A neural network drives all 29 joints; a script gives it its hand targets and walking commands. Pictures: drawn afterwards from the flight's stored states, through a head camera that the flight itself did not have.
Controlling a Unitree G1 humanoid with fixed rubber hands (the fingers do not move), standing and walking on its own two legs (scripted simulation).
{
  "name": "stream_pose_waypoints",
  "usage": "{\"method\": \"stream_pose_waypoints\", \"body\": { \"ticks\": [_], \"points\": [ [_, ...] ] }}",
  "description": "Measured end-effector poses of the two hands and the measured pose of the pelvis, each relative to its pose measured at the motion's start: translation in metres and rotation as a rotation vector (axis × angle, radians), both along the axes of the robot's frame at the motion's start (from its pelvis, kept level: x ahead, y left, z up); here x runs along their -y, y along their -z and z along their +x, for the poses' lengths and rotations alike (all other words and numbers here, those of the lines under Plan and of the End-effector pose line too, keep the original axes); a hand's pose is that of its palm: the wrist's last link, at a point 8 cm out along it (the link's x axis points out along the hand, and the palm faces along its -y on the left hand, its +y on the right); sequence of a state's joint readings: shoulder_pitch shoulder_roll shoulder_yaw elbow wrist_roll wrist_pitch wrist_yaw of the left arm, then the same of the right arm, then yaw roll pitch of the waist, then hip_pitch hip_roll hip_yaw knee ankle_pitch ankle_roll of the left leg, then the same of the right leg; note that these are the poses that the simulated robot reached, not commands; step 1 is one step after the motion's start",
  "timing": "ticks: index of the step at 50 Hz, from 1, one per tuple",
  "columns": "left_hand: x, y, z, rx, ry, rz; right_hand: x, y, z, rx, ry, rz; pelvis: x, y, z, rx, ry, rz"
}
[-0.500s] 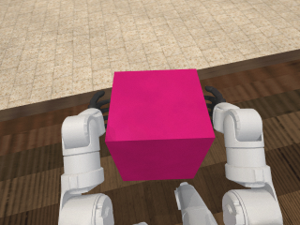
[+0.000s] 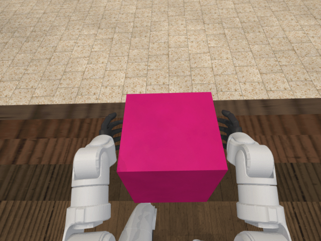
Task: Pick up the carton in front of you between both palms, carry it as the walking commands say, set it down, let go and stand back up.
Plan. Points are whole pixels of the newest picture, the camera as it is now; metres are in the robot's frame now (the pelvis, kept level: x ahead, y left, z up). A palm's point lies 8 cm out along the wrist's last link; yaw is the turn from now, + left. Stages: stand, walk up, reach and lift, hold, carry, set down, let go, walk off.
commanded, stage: carry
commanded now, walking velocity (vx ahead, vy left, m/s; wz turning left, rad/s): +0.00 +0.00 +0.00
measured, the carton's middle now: (169, 152) +0.34 +0.04 -0.03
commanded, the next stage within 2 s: none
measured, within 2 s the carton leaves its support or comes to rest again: neither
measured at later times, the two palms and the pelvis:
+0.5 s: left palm (153, 71) +0.67 +0.13 -0.06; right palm (235, 77) +0.65 -0.17 -0.05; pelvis +0.32 +0.01 -0.13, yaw -1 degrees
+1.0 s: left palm (162, 48) +0.97 +0.13 -0.17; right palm (221, 48) +0.99 -0.17 -0.18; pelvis +0.64 -0.05 -0.24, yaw +0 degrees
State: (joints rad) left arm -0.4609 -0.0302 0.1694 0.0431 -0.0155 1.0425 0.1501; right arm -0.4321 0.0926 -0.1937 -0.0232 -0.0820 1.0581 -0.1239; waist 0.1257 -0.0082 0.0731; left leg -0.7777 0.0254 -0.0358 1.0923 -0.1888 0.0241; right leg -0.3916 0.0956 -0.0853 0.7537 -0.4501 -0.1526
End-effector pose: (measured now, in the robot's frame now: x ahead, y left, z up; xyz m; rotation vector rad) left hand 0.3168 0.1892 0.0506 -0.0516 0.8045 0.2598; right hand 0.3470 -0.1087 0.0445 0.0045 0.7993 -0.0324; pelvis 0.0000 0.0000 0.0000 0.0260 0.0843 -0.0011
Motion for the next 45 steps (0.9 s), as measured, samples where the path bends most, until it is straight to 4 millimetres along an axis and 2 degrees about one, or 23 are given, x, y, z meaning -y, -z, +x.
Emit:
{"method": "stream_pose_waypoints", "body": {
  "ticks": [4,7,10,13,17,23,28,32,35,37,41,45],
  "points": [
    [0.000,-0.005,0.061,0.079,0.019,0.017,0.001,0.000,0.054,0.081,0.015,0.011,-0.003,0.018,0.055,0.016,0.011,-0.013],
    [0.002,-0.006,0.114,0.156,0.050,0.031,0.003,0.000,0.100,0.159,0.036,0.004,-0.008,0.044,0.104,0.032,0.018,-0.033],
    [0.011,0.003,0.175,0.221,0.116,0.029,0.012,0.005,0.144,0.226,0.074,-0.033,-0.012,0.083,0.156,0.064,0.020,-0.045],
    [0.029,0.021,0.224,0.213,0.183,0.036,0.030,0.022,0.178,0.217,0.115,-0.060,-0.017,0.110,0.192,0.061,0.004,-0.027],
    [0.048,0.052,0.269,0.100,0.232,0.043,0.048,0.052,0.211,0.100,0.154,-0.051,-0.022,0.122,0.236,0.049,0.015,-0.020],
    [0.059,0.096,0.332,-0.012,0.232,0.017,0.060,0.088,0.274,-0.012,0.158,-0.071,-0.015,0.129,0.299,0.030,0.017,-0.031],
    [0.068,0.117,0.396,0.030,0.201,-0.015,0.069,0.100,0.344,0.029,0.142,-0.091,0.003,0.147,0.360,0.028,-0.007,-0.023],
    [0.079,0.130,0.456,0.109,0.173,-0.001,0.080,0.115,0.414,0.109,0.126,-0.070,0.019,0.182,0.422,0.044,-0.013,0.002],
    [0.078,0.145,0.497,0.153,0.138,0.043,0.080,0.136,0.470,0.157,0.083,-0.040,0.030,0.215,0.467,0.051,-0.001,-0.013],
    [0.073,0.161,0.516,0.127,0.116,0.049,0.075,0.152,0.496,0.133,0.057,-0.037,0.037,0.224,0.490,0.045,0.006,-0.022],
    [0.065,0.194,0.546,0.020,0.074,0.034,0.067,0.186,0.538,0.027,0.015,-0.043,0.049,0.230,0.536,0.033,-0.004,-0.017],
    [0.062,0.215,0.584,-0.038,0.056,0.034,0.063,0.211,0.579,-0.031,0.001,-0.034,0.053,0.231,0.579,0.022,-0.009,-0.011]
  ]
}}
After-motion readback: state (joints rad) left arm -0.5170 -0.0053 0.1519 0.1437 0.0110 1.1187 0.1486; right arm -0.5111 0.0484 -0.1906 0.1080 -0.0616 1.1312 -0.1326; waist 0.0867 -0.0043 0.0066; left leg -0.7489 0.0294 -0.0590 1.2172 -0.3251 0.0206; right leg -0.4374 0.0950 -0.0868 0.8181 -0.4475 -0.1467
